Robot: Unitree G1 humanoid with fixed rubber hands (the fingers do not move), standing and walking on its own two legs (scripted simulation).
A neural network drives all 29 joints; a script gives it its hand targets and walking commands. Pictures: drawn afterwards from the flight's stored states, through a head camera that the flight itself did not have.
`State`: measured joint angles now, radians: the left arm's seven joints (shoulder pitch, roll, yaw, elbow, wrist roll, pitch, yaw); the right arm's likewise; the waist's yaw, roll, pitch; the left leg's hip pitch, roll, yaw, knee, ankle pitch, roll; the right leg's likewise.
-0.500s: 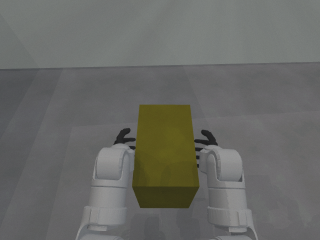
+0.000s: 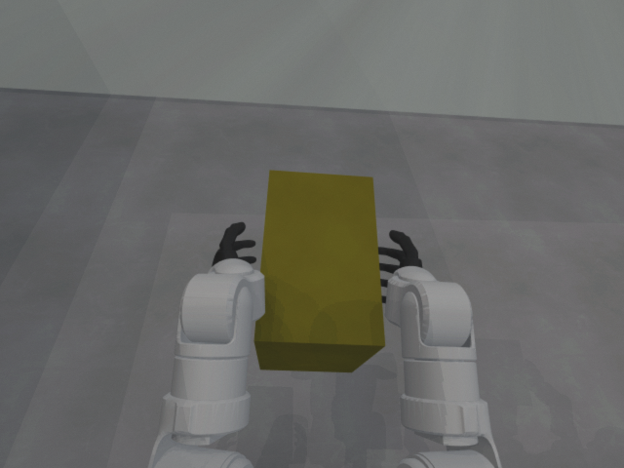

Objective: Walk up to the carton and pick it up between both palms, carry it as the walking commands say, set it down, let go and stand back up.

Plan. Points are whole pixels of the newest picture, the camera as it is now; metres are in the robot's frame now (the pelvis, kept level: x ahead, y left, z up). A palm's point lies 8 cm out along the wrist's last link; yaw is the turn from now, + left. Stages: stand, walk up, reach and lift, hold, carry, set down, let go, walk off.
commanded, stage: carry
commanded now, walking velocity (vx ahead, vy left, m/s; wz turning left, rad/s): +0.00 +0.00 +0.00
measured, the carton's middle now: (313, 278) +0.38 +0.00 +0.02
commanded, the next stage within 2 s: none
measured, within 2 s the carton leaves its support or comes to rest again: neither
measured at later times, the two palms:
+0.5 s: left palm (195, 302) +0.30 +0.15 +0.09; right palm (395, 308) +0.29 -0.08 +0.11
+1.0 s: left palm (211, 319) +0.28 +0.12 +0.08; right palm (410, 331) +0.27 -0.10 +0.08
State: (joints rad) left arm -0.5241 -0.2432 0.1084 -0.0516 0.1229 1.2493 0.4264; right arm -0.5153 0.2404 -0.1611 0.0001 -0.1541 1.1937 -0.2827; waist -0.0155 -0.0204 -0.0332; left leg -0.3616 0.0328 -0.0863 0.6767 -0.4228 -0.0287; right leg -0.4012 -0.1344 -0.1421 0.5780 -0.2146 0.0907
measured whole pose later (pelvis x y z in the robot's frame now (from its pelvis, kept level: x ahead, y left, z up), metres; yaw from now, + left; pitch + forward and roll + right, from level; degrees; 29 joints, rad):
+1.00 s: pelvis -0.03 +0.02 +0.01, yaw -2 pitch +4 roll +0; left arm -0.37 -0.19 0.09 0.08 0.17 1.10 0.18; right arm -0.38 0.19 -0.09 0.07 -0.17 1.11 -0.18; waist 0.00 0.00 -0.10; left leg -0.35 -0.04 0.00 0.56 -0.27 0.03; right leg -0.38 -0.04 -0.08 0.56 -0.24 -0.01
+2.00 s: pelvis -0.09 +0.01 -0.01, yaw -22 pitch +5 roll -1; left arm -0.54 -0.25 0.13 0.03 0.13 1.27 0.38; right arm -0.51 0.24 -0.18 0.00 -0.20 1.24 -0.26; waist 0.02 -0.02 0.01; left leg -0.51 0.16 0.16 0.89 -0.51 -0.10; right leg -0.48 -0.01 -0.06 0.72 -0.31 -0.02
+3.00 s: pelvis -0.19 +0.11 +0.01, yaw -58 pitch +4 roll -4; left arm -0.49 -0.23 0.11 -0.12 0.10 1.27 0.41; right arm -0.49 0.23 -0.12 -0.05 -0.19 1.24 -0.21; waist 0.07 -0.01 0.01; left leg -0.41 0.20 0.23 0.63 -0.27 0.01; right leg -0.50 -0.03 -0.07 0.88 -0.45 -0.01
